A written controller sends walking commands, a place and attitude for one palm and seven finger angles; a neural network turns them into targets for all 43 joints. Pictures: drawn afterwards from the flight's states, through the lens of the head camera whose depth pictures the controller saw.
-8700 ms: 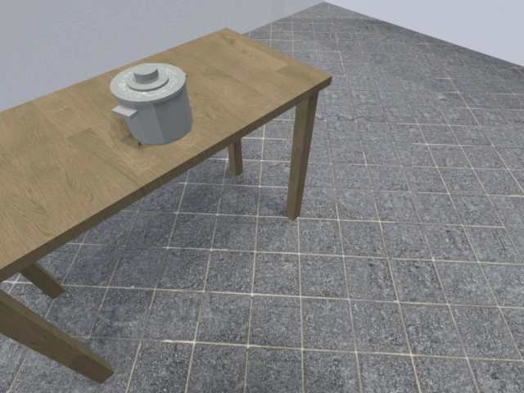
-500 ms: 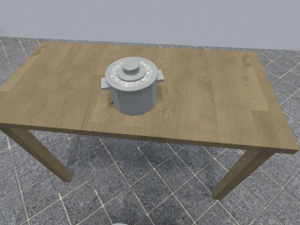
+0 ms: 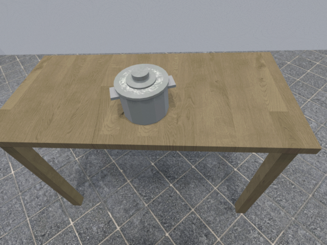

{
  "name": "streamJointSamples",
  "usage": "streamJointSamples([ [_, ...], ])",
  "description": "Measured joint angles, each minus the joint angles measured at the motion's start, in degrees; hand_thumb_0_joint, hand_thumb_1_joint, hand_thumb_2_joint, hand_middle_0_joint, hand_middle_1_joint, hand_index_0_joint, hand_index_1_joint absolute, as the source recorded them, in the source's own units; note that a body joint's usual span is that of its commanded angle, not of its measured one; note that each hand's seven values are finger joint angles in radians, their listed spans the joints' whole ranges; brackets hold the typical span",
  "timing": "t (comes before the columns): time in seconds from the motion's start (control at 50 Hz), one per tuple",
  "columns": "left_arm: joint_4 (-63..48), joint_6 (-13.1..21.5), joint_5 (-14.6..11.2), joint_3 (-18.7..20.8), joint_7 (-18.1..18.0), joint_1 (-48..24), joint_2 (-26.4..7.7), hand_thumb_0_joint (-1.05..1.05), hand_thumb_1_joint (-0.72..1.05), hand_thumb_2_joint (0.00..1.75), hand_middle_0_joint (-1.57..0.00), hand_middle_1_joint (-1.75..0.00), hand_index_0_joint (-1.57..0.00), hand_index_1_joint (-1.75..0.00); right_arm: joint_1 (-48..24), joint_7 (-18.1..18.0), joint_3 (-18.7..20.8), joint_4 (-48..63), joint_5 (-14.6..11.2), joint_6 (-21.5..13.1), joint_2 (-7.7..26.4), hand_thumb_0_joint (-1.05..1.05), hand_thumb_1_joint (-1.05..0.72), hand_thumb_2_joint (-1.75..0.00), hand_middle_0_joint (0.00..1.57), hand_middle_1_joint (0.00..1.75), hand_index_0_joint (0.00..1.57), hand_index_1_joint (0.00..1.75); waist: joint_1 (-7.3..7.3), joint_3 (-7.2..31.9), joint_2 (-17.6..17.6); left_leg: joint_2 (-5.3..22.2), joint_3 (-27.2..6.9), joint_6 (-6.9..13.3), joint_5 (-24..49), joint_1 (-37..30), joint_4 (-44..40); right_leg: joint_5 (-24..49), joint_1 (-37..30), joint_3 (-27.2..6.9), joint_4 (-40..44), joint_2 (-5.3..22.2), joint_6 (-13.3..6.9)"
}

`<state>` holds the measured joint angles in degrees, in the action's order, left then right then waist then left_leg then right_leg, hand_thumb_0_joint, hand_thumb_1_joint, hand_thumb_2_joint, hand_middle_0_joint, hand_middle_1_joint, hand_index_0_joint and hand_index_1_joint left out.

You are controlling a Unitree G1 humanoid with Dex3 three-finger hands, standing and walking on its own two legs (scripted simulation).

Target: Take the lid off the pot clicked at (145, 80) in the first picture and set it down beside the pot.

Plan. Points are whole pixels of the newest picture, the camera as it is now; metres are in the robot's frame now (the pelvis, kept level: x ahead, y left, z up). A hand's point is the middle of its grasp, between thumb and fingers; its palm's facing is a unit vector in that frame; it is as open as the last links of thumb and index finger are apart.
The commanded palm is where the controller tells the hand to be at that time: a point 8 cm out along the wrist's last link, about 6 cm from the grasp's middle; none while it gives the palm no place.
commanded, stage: look again from close up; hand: left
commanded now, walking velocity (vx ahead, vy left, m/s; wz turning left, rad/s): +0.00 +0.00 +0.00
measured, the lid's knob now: (140, 73) +0.56 +0.10 +0.12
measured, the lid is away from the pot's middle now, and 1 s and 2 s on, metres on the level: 0.00 0.00 0.00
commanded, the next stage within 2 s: shuffle to correct the standing spot in 0.64 s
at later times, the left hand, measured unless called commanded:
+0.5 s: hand out of the picture +0.02 +0.17 -0.17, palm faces +0.02 -0.98 -0.21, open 7.3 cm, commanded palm none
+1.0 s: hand out of the picture +0.01 +0.18 -0.18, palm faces +0.04 -0.98 -0.18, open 7.4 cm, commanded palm none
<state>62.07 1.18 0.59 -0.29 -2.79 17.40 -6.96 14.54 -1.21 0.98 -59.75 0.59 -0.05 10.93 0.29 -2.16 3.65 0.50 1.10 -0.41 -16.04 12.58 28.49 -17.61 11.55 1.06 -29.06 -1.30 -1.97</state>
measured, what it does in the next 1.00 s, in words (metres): stands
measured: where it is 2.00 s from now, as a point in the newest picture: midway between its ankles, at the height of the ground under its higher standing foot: outside the picture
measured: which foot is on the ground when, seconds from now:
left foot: down 0.00-1.00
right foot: down 0.00-1.00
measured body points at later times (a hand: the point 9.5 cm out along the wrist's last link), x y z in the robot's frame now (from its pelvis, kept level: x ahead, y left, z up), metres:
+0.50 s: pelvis +0.00 -0.01 +0.00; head +0.01 -0.01 +0.45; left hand +0.02 +0.22 -0.15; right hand +0.00 -0.23 -0.16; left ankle -0.01 +0.12 -0.74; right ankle -0.02 -0.10 -0.74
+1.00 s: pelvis +0.03 +0.00 -0.01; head +0.04 +0.01 +0.44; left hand +0.01 +0.23 -0.17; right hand +0.03 -0.22 -0.16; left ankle -0.01 +0.12 -0.74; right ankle -0.02 -0.10 -0.74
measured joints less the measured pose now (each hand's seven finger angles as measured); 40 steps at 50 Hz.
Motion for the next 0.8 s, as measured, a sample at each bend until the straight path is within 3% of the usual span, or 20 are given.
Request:
streamJointSamples([
  [0.36,-3.8,-0.5,-0.4,-0.2,0.9,-1.6,-2.9,0.01,0.92,0.89,-0.2,-0.3,-0.2,-0.3,3.0,0.3,-1.7,-0.2,0.3,-0.4,-1.9,0.01,-0.92,-0.9,0.2,0.3,0.2,0.3,0.06,1.1,-3.4,0.6,-0.2,-0.8,0.1,0.2,0.6,-0.4,0.6,0.2,-1.4,-0.6,-0.9],
  [0.8,-1.1,-0.7,-0.4,-0.4,1.2,-0.3,-2.5,0.01,0.91,0.89,-0.2,-0.3,-0.2,-0.3,0.3,-0.5,-1.4,-2.2,0.0,-1.0,-1.9,0.01,-0.92,-0.9,0.2,0.3,0.2,0.3,-1.01,0.0,-4.6,0.3,0.1,-0.2,0.1,-1.3,-1.0,0.0,-1.2,-0.1,0.9,-0.3,-0.2],
])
